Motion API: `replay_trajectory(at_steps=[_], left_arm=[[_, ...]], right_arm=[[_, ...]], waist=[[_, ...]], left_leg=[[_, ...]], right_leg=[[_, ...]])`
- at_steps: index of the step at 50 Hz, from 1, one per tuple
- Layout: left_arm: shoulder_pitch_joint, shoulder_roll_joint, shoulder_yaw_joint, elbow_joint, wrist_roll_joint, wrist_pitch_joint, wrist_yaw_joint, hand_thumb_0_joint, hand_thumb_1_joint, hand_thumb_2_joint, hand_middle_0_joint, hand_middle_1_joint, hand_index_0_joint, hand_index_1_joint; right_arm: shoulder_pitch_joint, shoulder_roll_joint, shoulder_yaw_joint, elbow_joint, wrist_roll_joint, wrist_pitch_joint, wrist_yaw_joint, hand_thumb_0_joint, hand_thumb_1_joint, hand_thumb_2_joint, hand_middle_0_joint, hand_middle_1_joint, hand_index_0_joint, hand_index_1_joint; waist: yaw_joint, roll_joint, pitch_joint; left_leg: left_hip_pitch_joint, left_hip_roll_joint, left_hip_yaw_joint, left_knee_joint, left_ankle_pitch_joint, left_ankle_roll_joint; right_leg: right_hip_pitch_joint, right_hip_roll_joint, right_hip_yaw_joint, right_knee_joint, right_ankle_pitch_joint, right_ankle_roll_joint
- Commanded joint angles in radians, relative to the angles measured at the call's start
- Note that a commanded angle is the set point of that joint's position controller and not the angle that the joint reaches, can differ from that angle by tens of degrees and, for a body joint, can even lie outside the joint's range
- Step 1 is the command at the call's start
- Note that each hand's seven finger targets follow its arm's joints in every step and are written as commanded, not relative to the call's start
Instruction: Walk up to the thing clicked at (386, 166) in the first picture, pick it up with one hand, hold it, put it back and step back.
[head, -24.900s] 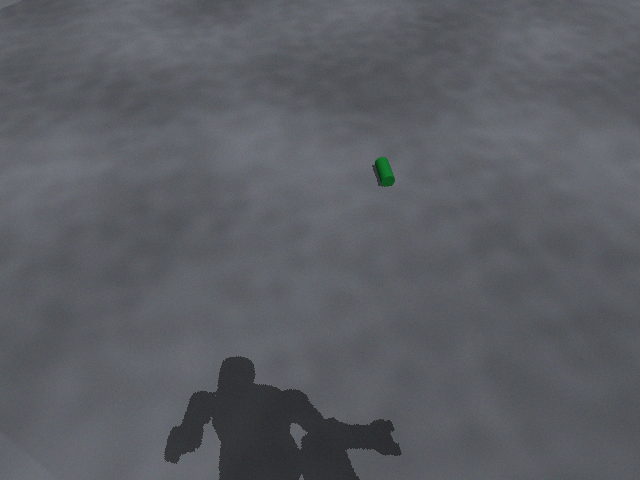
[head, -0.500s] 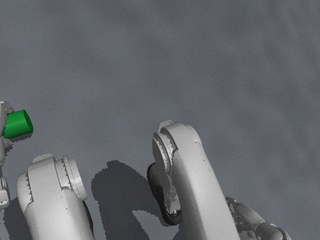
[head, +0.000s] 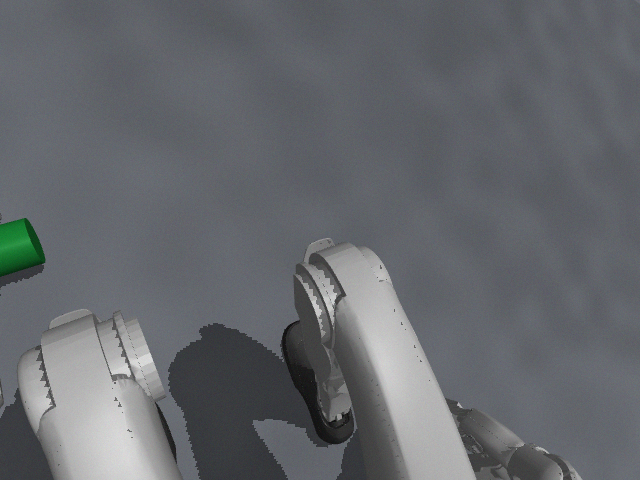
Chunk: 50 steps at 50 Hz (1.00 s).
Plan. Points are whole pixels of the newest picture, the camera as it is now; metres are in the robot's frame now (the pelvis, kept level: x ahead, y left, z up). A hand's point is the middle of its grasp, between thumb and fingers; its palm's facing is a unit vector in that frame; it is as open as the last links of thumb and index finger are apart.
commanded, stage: open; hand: left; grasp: from above
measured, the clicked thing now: out of the picture +0.41 +0.31 -0.26
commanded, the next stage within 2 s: withdraw in 0.76 s
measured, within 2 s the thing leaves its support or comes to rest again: rests again in 0.02 s
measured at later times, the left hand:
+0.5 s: hand out of the picture +0.40 +0.31 -0.23, palm faces -0.42 -0.16 -0.89, open 12.8 cm
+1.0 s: hand out of the picture +0.40 +0.31 -0.23, palm faces -0.42 -0.18 -0.89, open 13.7 cm
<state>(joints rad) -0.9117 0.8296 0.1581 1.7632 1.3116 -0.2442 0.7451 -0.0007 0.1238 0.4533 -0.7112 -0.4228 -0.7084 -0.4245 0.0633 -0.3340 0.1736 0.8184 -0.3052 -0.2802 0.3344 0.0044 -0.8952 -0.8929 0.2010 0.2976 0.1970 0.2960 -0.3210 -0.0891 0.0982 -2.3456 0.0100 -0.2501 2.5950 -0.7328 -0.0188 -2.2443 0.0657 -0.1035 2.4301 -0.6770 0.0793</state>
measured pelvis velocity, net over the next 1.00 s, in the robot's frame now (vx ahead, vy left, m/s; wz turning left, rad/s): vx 0.00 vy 0.00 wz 0.00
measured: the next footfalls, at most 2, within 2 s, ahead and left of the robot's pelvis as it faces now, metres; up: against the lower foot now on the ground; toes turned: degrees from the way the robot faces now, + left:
none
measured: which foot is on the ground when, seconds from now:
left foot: down 0.00-1.00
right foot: down 0.00-1.00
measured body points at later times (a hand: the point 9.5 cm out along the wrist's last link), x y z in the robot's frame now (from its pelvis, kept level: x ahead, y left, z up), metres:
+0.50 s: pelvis +0.00 +0.00 +0.00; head +0.24 +0.12 +0.36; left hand +0.42 +0.31 -0.18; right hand +0.06 -0.26 -0.06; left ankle +0.06 +0.13 -0.26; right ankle +0.11 -0.13 -0.26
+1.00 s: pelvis +0.00 +0.00 +0.00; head +0.25 +0.12 +0.36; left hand +0.42 +0.32 -0.18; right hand +0.06 -0.26 -0.07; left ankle +0.06 +0.13 -0.26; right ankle +0.11 -0.13 -0.26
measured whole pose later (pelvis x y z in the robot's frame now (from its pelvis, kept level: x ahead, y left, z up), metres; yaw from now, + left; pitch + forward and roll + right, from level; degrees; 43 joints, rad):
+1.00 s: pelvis +0.00 +0.00 +0.00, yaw +0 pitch +27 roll -13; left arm -0.91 0.86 0.18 1.72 1.30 -0.27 0.70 0.00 -0.45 0.99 -0.11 -1.03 -0.11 -1.02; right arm 0.08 -0.34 0.18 0.80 -0.30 -0.29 0.34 0.00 -0.90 -0.90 0.20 0.30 0.20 0.30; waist -0.32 -0.09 0.11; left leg -2.34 0.01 -0.26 2.58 -0.73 -0.02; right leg -2.24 0.06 -0.11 2.42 -0.68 0.08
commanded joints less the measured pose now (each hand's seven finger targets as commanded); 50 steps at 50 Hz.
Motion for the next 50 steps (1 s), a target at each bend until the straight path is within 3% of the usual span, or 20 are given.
replay_trajectory(at_steps=[1,5,7,8,9,10,13,20,21,24,25,28,33,35,37,40,41,43,46,50], left_arm=[[-0.265,0.213,-0.007,-0.073,-0.009,0.007,0.034,0.000,-0.058,0.643,-0.482,-0.585,-0.480,-0.587],[-0.239,0.227,0.017,-0.048,-0.016,0.011,0.012,0.000,-0.138,0.690,-0.403,-0.665,-0.406,-0.661],[-0.227,0.207,0.003,-0.055,-0.024,0.009,0.001,0.000,-0.193,0.731,-0.363,-0.697,-0.362,-0.698],[-0.251,0.220,0.003,-0.055,-0.022,0.003,-0.005,0.000,-0.187,0.723,-0.356,-0.713,-0.360,-0.708],[-0.252,0.225,0.002,-0.057,-0.024,0.000,-0.011,0.000,-0.198,0.735,-0.350,-0.726,-0.354,-0.723],[-0.226,0.237,0.021,-0.065,-0.030,-0.005,-0.006,0.000,-0.233,0.766,-0.332,-0.731,-0.329,-0.734],[-0.263,0.224,-0.007,-0.084,-0.016,-0.020,-0.012,0.000,-0.274,0.809,-0.288,-0.776,-0.286,-0.778],[-0.235,0.234,0.006,-0.089,0.002,-0.034,0.022,0.000,-0.352,0.873,-0.215,-0.856,-0.213,-0.857],[-0.259,0.210,-0.022,-0.107,0.002,-0.033,0.023,0.000,-0.352,0.881,-0.212,-0.860,-0.210,-0.862],[-0.230,0.236,0.007,-0.092,0.001,-0.017,0.043,0.000,-0.394,0.910,-0.165,-0.905,-0.166,-0.903],[-0.249,0.210,-0.019,-0.100,0.001,-0.011,0.041,0.000,-0.403,0.937,-0.165,-0.908,-0.160,-0.912],[-0.227,0.235,0.020,-0.075,0.000,0.006,0.044,0.000,-0.437,0.939,-0.125,-0.942,-0.126,-0.940],[-0.219,0.233,0.028,-0.084,-0.023,0.019,0.031,0.000,-0.487,1.001,-0.080,-1.003,-0.079,-1.002],[-0.245,0.238,0.016,-0.074,-0.020,0.017,0.013,0.000,-0.472,1.025,-0.089,-1.020,-0.087,-1.020],[-0.242,0.240,0.021,-0.076,-0.034,0.008,0.002,0.000,-0.467,1.041,-0.094,-1.037,-0.091,-1.039],[-0.266,0.240,0.011,-0.092,-0.025,-0.009,-0.014,0.000,-0.458,1.028,-0.086,-1.053,-0.090,-1.047],[-0.254,0.226,-0.002,-0.104,-0.030,-0.015,-0.018,0.000,-0.455,1.031,-0.087,-1.052,-0.091,-1.047],[-0.254,0.230,-0.006,-0.101,-0.027,-0.027,-0.020,0.000,-0.450,1.015,-0.080,-1.071,-0.090,-1.059],[-0.245,0.246,0.009,-0.104,-0.022,-0.036,-0.006,0.000,-0.483,0.970,-0.071,-1.019,-0.087,-1.002],[-0.245,0.272,0.050,-0.236,-0.014,-0.022,0.018,0.000,-0.485,0.973,-0.072,-1.008,-0.083,-0.994]], right_arm=[[0.154,-0.312,-0.090,0.001,0.004,-0.016,0.000,0.000,-0.883,-0.895,0.202,0.301,0.201,0.301],[0.172,-0.310,-0.080,-0.004,0.006,-0.024,0.004,0.000,-0.884,-0.895,0.201,0.301,0.201,0.301],[0.169,-0.318,-0.086,-0.005,0.007,-0.020,0.005,0.000,-0.884,-0.896,0.201,0.301,0.201,0.301],[0.164,-0.300,-0.065,-0.014,0.007,-0.026,0.008,0.000,-0.885,-0.896,0.201,0.301,0.201,0.301],[0.172,-0.314,-0.072,-0.013,0.008,-0.025,0.008,0.000,-0.886,-0.896,0.201,0.301,0.201,0.301],[0.172,-0.317,-0.074,-0.014,0.010,-0.019,0.005,0.000,-0.885,-0.897,0.201,0.301,0.201,0.301],[0.161,-0.305,-0.062,-0.016,0.005,-0.020,0.005,0.000,-0.884,-0.896,0.201,0.301,0.201,0.301],[0.174,-0.312,-0.065,-0.013,-0.001,-0.015,0.006,0.000,-0.883,-0.896,0.202,0.301,0.201,0.301],[0.160,-0.322,-0.076,-0.017,-0.001,-0.017,0.006,0.000,-0.883,-0.896,0.202,0.301,0.201,0.301],[0.167,-0.318,-0.075,-0.007,0.001,-0.017,0.007,0.000,-0.882,-0.896,0.202,0.301,0.201,0.301],[0.152,-0.324,-0.083,-0.015,0.002,-0.022,0.009,0.000,-0.882,-0.896,0.202,0.301,0.201,0.301],[0.169,-0.316,-0.071,-0.007,0.003,-0.022,0.014,0.000,-0.882,-0.896,0.202,0.301,0.201,0.301],[0.168,-0.326,-0.086,-0.015,0.010,-0.022,0.013,0.000,-0.882,-0.896,0.202,0.301,0.201,0.301],[0.174,-0.313,-0.074,-0.009,0.009,-0.025,0.014,0.000,-0.882,-0.896,0.201,0.301,0.201,0.301],[0.171,-0.325,-0.086,-0.009,0.016,-0.023,0.009,0.000,-0.883,-0.897,0.201,0.301,0.201,0.301],[0.177,-0.315,-0.072,-0.018,0.013,-0.022,0.007,0.000,-0.881,-0.896,0.201,0.301,0.201,0.301],[0.166,-0.327,-0.088,-0.013,0.013,-0.022,0.002,0.000,-0.880,-0.896,0.201,0.301,0.201,0.301],[0.174,-0.322,-0.077,-0.016,0.013,-0.022,0.002,0.000,-0.882,-0.896,0.201,0.301,0.201,0.301],[0.184,-0.313,-0.068,-0.018,0.013,-0.017,0.001,0.000,-0.895,-0.897,0.201,0.300,0.201,0.300],[0.181,-0.321,-0.103,-0.011,0.015,-0.013,0.001,0.000,-0.895,-0.898,0.201,0.300,0.201,0.300]], waist=[[-0.045,0.429,-0.579],[-0.040,0.423,-0.580],[-0.035,0.426,-0.598],[-0.049,0.417,-0.577],[-0.051,0.421,-0.576],[-0.031,0.414,-0.593],[-0.051,0.432,-0.588],[-0.046,0.438,-0.593],[-0.048,0.436,-0.595],[-0.038,0.451,-0.602],[-0.040,0.439,-0.587],[-0.040,0.454,-0.593],[-0.026,0.455,-0.615],[-0.047,0.425,-0.590],[-0.039,0.432,-0.583],[-0.051,0.419,-0.576],[-0.040,0.435,-0.590],[-0.046,0.435,-0.588],[-0.038,0.422,-0.607],[-0.001,0.525,-0.698]], left_leg=[[0.444,0.013,0.125,-0.283,0.169,0.020],[0.453,0.009,0.121,-0.289,0.193,0.021],[0.460,0.012,0.118,-0.295,0.206,0.020],[0.450,0.010,0.115,-0.284,0.192,0.022],[0.445,0.010,0.121,-0.288,0.186,0.025],[0.446,0.010,0.115,-0.304,0.189,0.023],[0.465,0.013,0.113,-0.290,0.191,0.020],[0.471,0.012,0.119,-0.292,0.200,0.019],[0.470,0.014,0.119,-0.286,0.197,0.020],[0.475,0.015,0.115,-0.299,0.194,0.017],[0.474,0.015,0.106,-0.298,0.186,0.014],[0.480,0.014,0.110,-0.299,0.213,0.014],[0.475,0.012,0.118,-0.302,0.229,0.017],[0.443,0.013,0.118,-0.282,0.203,0.023],[0.439,0.013,0.114,-0.294,0.178,0.022],[0.444,0.010,0.111,-0.295,0.162,0.024],[0.461,0.011,0.111,-0.301,0.162,0.022],[0.454,0.011,0.115,-0.297,0.173,0.023],[0.470,0.010,0.119,-0.286,0.204,0.022],[0.547,0.011,0.123,-0.314,0.246,0.007]], right_leg=[[0.294,0.023,-0.157,-0.198,0.207,-0.095],[0.303,0.019,-0.162,-0.199,0.231,-0.091],[0.324,0.025,-0.160,-0.203,0.243,-0.093],[0.302,0.016,-0.165,-0.192,0.238,-0.090],[0.319,0.021,-0.159,-0.203,0.231,-0.091],[0.328,0.023,-0.163,-0.214,0.229,-0.093],[0.309,0.020,-0.168,-0.195,0.234,-0.091],[0.323,0.026,-0.167,-0.209,0.241,-0.093],[0.320,0.029,-0.162,-0.211,0.238,-0.094],[0.319,0.028,-0.163,-0.208,0.231,-0.099],[0.281,0.023,-0.169,-0.198,0.222,-0.095],[0.304,0.023,-0.166,-0.196,0.251,-0.094],[0.324,0.026,-0.159,-0.205,0.260,-0.097],[0.317,0.021,-0.158,-0.204,0.240,-0.093],[0.314,0.021,-0.153,-0.206,0.215,-0.097],[0.301,0.017,-0.164,-0.203,0.206,-0.092],[0.298,0.019,-0.161,-0.207,0.200,-0.095],[0.311,0.020,-0.160,-0.210,0.213,-0.093],[0.332,0.022,-0.159,-0.210,0.243,-0.092],[0.319,0.017,-0.160,-0.191,0.268,-0.100]])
